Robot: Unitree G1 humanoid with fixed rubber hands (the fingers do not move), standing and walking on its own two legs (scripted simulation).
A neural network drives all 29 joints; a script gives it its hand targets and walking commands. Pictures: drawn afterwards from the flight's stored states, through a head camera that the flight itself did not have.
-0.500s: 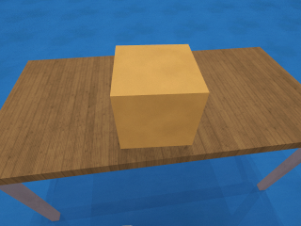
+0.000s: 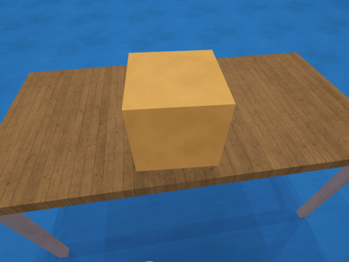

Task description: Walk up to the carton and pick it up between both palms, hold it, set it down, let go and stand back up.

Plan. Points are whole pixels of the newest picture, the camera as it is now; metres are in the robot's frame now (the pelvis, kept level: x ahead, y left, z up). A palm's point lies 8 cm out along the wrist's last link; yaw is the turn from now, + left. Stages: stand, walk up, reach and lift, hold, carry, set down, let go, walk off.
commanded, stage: stand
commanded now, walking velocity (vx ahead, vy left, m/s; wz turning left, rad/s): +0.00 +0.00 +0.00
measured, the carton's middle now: (174, 110) +0.54 +0.03 +0.03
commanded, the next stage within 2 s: none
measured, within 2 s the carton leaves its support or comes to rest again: neither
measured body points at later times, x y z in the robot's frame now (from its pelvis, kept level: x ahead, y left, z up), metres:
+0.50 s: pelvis +0.03 -0.02 +0.00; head +0.02 -0.01 +0.45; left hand +0.04 +0.23 -0.14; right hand +0.06 -0.27 -0.14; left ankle +0.11 +0.11 -0.73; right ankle +0.02 -0.15 -0.73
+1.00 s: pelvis +0.09 -0.02 +0.01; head +0.10 -0.02 +0.46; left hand +0.13 +0.22 -0.14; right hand +0.13 -0.27 -0.14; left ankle +0.11 +0.11 -0.73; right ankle +0.02 -0.15 -0.73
